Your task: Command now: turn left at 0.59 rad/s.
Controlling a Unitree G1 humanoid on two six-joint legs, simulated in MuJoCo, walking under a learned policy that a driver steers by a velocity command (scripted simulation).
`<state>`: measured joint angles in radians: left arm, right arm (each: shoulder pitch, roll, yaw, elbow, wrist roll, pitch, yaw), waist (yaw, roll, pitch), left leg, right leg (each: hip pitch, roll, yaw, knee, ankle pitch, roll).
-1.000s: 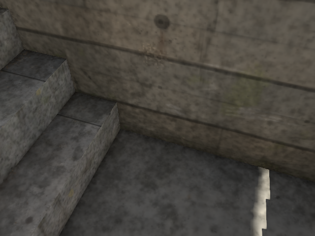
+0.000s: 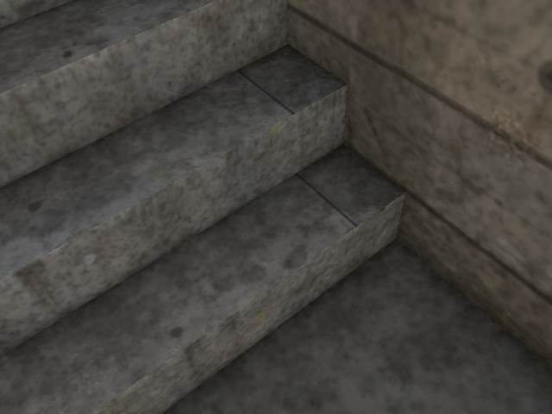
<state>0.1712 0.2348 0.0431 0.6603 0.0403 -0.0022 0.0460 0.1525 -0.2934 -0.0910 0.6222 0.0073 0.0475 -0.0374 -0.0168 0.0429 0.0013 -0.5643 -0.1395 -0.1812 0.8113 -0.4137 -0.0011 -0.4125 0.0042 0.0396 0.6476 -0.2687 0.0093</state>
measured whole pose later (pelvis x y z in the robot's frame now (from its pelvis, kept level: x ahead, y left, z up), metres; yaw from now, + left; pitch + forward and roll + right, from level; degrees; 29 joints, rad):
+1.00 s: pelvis -0.02 +0.00 +0.02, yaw +36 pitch +4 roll +2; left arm 0.18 0.23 0.06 0.69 -0.01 0.02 0.05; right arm 0.17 -0.32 -0.10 0.64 0.03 0.08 -0.03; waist 0.02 0.04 0.02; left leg -0.56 -0.05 -0.08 1.07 -0.38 -0.08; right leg -0.27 -0.08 -0.06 0.45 -0.26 0.00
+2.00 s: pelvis +0.02 +0.00 +0.03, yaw +18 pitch +2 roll +2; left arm 0.15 0.29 0.03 0.76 0.00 0.02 0.04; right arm 0.09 -0.31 -0.07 0.82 0.01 0.02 -0.03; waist 0.01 0.04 0.05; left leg -0.44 0.03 -0.04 0.76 -0.29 -0.07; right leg -0.18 0.06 0.08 0.39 -0.23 -0.06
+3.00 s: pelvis +0.32 +0.19 +0.01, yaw +36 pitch +1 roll -1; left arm 0.37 0.25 0.02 0.81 -0.02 -0.04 0.01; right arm 0.14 -0.20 0.02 0.67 -0.03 -0.05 -0.02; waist 0.04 0.00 -0.01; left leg -0.30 0.00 0.03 0.51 -0.22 0.03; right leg -0.25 0.02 0.05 0.64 -0.36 -0.02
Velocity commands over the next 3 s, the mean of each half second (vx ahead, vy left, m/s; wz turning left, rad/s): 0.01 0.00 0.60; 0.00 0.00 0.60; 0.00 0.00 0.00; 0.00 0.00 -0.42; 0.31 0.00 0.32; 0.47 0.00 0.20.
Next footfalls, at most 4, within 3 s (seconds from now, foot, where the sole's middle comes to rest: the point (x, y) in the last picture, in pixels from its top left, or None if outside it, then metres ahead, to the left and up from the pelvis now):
0.34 left None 0.00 0.12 -0.76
0.78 right None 0.07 -0.09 -0.76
1.16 left None -0.08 0.14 -0.76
1.62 right None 0.06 -0.08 -0.76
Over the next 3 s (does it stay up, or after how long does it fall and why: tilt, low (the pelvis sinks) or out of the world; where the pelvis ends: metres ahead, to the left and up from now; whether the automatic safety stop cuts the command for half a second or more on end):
stays up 0.32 0.19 0.01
